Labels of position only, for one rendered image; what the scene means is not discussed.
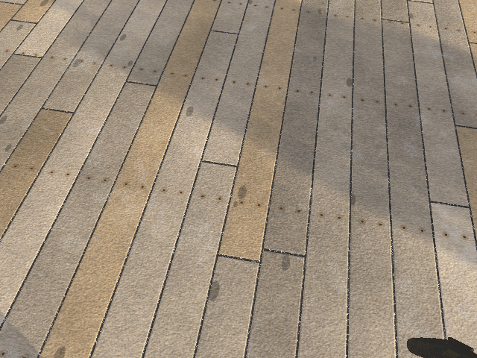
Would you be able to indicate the right robot hand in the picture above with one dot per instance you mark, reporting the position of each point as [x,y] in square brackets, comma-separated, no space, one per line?
[439,348]

